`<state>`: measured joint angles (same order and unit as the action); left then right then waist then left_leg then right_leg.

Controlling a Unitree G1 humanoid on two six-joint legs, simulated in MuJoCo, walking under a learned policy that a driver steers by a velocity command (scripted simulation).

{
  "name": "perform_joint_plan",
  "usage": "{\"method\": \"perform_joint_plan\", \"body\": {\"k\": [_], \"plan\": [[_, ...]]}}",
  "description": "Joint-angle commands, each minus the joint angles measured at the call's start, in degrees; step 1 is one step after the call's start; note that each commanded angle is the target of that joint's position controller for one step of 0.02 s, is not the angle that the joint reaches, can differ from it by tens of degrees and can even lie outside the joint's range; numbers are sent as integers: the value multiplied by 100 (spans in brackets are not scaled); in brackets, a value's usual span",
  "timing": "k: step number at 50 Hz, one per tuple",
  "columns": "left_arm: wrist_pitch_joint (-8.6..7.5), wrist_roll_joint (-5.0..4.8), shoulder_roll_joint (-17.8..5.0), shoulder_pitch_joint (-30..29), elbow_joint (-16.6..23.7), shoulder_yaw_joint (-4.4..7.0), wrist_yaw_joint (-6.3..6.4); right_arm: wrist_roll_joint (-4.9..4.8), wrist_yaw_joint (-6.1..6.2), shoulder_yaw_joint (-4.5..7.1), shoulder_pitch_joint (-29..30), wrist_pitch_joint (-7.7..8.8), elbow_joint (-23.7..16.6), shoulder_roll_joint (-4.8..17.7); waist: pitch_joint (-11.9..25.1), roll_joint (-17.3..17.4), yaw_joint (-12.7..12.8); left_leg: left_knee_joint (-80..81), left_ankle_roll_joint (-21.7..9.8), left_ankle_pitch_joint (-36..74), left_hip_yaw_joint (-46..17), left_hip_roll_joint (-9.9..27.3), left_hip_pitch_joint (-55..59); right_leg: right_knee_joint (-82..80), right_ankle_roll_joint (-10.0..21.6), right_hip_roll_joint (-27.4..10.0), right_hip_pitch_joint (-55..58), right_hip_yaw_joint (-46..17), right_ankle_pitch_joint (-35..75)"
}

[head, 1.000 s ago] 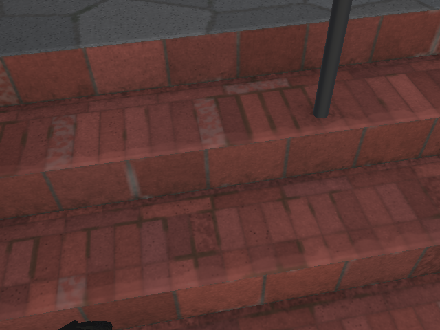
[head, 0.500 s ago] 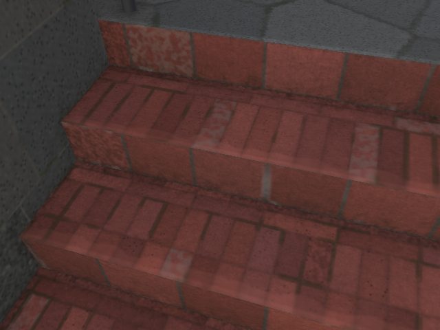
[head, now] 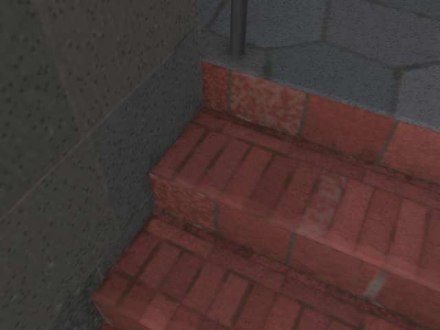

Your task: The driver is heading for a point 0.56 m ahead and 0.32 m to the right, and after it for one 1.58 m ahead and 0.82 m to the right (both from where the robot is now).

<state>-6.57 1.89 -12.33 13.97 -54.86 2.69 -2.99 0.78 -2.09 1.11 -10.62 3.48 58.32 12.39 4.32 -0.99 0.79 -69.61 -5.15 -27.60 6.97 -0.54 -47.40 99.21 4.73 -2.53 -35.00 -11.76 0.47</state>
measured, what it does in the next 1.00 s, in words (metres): climbs, turning right: right foot 0.16 m higher, then left foot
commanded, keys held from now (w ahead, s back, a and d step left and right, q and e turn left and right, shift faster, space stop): w+e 0.12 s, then e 0.88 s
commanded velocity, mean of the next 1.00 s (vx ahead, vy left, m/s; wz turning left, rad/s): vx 0.17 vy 0.00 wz -0.47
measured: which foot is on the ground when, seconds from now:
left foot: down 0.00-0.52, up 0.54-0.96, down 0.98-1.00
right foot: up 0.00-0.44, down 0.46-1.00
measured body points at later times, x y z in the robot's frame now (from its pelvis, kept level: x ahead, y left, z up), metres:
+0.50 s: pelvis +0.21 -0.04 +0.11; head +0.19 -0.05 +0.56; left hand +0.46 +0.09 +0.03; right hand +0.19 -0.27 -0.04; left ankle +0.09 +0.08 -0.61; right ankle +0.31 -0.16 -0.47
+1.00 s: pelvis +0.30 -0.04 +0.23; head +0.30 -0.03 +0.68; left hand +0.61 +0.05 +0.16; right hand +0.29 -0.34 +0.14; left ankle +0.41 +0.05 -0.47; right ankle +0.31 -0.16 -0.47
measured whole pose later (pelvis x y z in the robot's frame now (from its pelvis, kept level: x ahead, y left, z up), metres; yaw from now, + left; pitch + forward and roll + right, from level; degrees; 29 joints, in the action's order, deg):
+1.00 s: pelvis +0.30 -0.04 +0.23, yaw -31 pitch +3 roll +0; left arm -6.0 -2.0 -15.6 3.0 -43.2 2.5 -1.7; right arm 0.6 -1.6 2.5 -9.6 6.4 44.0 13.5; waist 3.6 -1.4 -3.1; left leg -44.0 3.2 -18.3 -3.6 -0.4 -28.7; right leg 45.2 2.5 8.8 -31.2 -10.0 -16.0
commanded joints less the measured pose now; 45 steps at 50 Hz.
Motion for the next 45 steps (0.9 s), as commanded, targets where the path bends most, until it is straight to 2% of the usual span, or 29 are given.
{"method": "perform_joint_plan", "body": {"k": [1, 2, 3, 5, 7, 9, 10, 13, 15, 17, 18, 19, 21, 23, 24, 25, 26, 27, 28, 30, 31, 32, 34, 37, 39, 40, 41, 42, 45], "plan": [[146, -361, 224, 139, 224, -86, 75, 279, -144, -144, 516, 152, -147, -107, 292, 411, 411, 3940, -142, -251, -3561, 1667, 1047, 1724, 407, -35, -2294, -457, 512], [172, -428, -62, 81, 229, 6, -61, 384, -252, -108, 460, 154, -203, -114, 83, 132, 420, 4186, -209, 257, -3264, 1855, 815, 1617, 361, -165, -2163, -332, 240], [185, -449, 56, 23, 186, -49, -136, 404, -216, -145, 556, 130, -182, -228, 25, 80, 585, 4390, -170, 522, -2697, 1629, 621, 1614, 463, -137, -2238, -232, 341], [132, -263, 115, 172, -43, -101, -349, 384, -184, -125, 407, 172, -243, -108, -39, 726, 602, 4755, -393, 960, -1903, 1369, 927, 3079, 739, 163, -2473, 220, 96], [134, -269, -15, -165, 48, -87, -262, 471, -194, -201, 192, 172, -48, -357, -170, 206, 557, 4811, -276, 1437, -1312, 1318, 1465, 3173, 1000, 330, -3125, -191, 205], [114, -185, -232, -490, 143, -106, -167, 500, -212, -198, -528, 193, 292, -254, -74, 220, 266, 4668, -544, 2337, -940, 1324, 2819, 3462, 1042, 420, -4140, -182, -194], [204, -197, -83, -825, 282, -204, -108, 536, -174, -229, -918, 214, 507, -252, -90, 215, 140, 4661, -705, 2912, -871, 1408, 3520, 3421, 1035, 391, -4790, -93, -535], [420, -275, -62, -1282, 713, -248, 31, 697, -80, -267, -1310, 296, 608, -245, 198, 195, -16, 4869, -806, 4386, -314, 1493, 4221, 2455, 561, 70, -4951, 441, -467], [633, -191, -88, -1662, 907, -242, 86, 778, -84, -278, -1280, 313, 502, -274, 295, 259, -99, 5118, -864, 4804, -24, 1527, 4277, 1172, 171, -292, -4714, 893, -261], [814, -154, 238, -1795, 1040, -366, 88, 738, -155, -251, -1369, 309, 509, -150, 97, 436, -106, 5285, -856, 5027, -135, 1945, 4676, 473, -28, -646, -4944, 841, -565], [872, -63, 279, -2213, 1110, -436, -29, 492, -240, -178, -872, 260, 144, 80, 94, 362, -172, 5641, -907, 5262, 401, 1806, 4050, -853, -57, -519, -3782, 1568, -1755], [906, -74, 353, -2481, 1141, -496, -88, 403, -256, -136, -1095, 268, 135, 253, -40, 614, -372, 5688, -896, 5229, 454, 1766, 3678, -1515, -85, -363, -3166, 1895, -2671], [764, -63, 669, -2040, 1147, -568, -128, 216, -111, -16, -998, 384, -168, 631, 106, 992, -254, 5128, -985, 7374, 580, 1918, 4169, -1817, -239, 76, -2244, 2270, -2420], [508, -248, 385, -1756, 1253, -492, -95, 188, -88, 142, -980, 447, -257, 956, 115, 801, -122, 4420, -870, 8859, 620, 1920, 5086, -3199, 71, 431, -1885, 2055, -1854], [406, -302, -64, -1762, 1333, -446, -4, 291, -46, 119, -1445, 496, -341, 734, 742, 309, -385, 3817, -437, 8847, 768, 1440, 4536, -2771, 670, 293, -839, 1362, 485], [283, -284, -313, -1259, 1288, -336, 12, 297, -2, 91, -1452, 539, -349, 743, 1277, 441, -169, 3419, -260, 8050, 657, 1148, 3308, -3086, 1040, 200, 645, 625, 748], [193, -238, -684, -497, 1233, -157, 133, 317, -19, 187, -760, 492, -746, 1003, 1576, -72, 210, 2668, 36, 5930, 603, 654, 2330, -4071, 1179, 43, 1832, -237, -62], [266, -3, -1059, 420, 1029, -49, 240, 319, -126, 242, 229, 379, -1146, 843, 1672, -1225, 646, 1110, 286, 1480, -71, 2, 869, -5946, 1432, -458, 2584, -2330, -1968], [274, 88, -1362, 786, 989, 152, 380, 108, -155, 241, 498, 281, -1316, 670, 1596, -1258, 896, -1028, 392, 941, -1310, -125, 268, -6948, 1462, -791, 2393, -3624, -3398], [280, -45, -1042, 56, 925, 103, 376, 6, -222, 204, 256, 313, -1016, 310, 475, -744, 377, -2926, 250, 1918, -2051, -215, -361, -6965, 1183, -491, 720, -3162, -4644], [264, -124, -651, -446, 937, -13, 285, 113, -145, 119, 13, 305, -943, 69, 398, -341, -12, -2958, 200, 2042, -2039, -194, -421, -6962, 1098, -395, 250, -2728, -4616], [206, -141, -353, -1100, 1080, -98, 225, 176, -75, 84, -178, 291, -875, 111, 178, -53, -313, -2919, 238, 1949, -1962, -102, -333, -6990, 1072, -276, -435, -2328, -4344], [132, -184, -39, -1883, 1290, -237, 235, 220, 60, 76, -432, 211, -714, 302, 432, -108, -545, -2854, 392, 1953, -1903, -65, -168, -7257, 1034, -50, -711, -1769, -3652], [-53, -172, -387, -1814, 1371, -170, 332, 191, 112, 156, -51, 202, -876, 740, 657, 304, -500, -1989, 1012, 1875, -1607, 9, -153, -7177, 781, 109, -560, -1138, -2789], [-72, -219, -570, -1500, 1299, -71, 365, 219, 223, 177, 250, 186, -945, 689, 712, -234, -375, -1779, 1178, 1722, -1631, 86, -240, -7195, 682, 119, -150, -1207, -2895], [-60, -165, -800, -1350, 1299, 3, 327, 155, 209, 192, 599, 160, -1155, 660, 446, -135, -360, -1159, 1258, 773, -1255, 119, -356, -7581, 798, -133, 96, -1247, -2703], [-38, -160, -754, -982, 1262, 8, 363, 145, 266, 213, 411, 100, -1233, 681, 728, -312, -250, -717, 1384, 782, -1486, 124, -88, -7524, 791, -200, 458, -1523, -2931], [-51, -235, -773, -930, 1294, 17, 358, 160, 254, 227, 458, 125, -1324, 629, 548, -361, -221, -150, 1409, 837, -1486, 164, 17, -7505, 766, -205, 624, -1554, -3042], [-160, -299, -868, -1810, 1618, 48, 281, 167, 68, 204, 114, 209, -1444, 410, 268, -464, -503, 938, 1262, 1352, -1101, 73, 1841, -7332, 453, 84, -181, -1020, -2722]]}}
Velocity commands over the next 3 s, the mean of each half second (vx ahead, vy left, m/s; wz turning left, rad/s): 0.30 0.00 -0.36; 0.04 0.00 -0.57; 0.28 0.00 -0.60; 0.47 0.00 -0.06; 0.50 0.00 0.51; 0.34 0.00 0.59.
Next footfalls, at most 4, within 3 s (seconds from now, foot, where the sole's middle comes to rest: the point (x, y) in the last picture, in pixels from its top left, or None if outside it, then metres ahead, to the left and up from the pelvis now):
0.46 right None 0.35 -0.18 -0.51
0.98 left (221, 317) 0.45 0.03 -0.51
1.44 right None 0.33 -0.24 -0.51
1.82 left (390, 206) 0.67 -0.37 -0.35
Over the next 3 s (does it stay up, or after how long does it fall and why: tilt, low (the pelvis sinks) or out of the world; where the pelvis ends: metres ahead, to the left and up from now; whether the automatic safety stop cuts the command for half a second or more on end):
stays up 0.94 -0.74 0.58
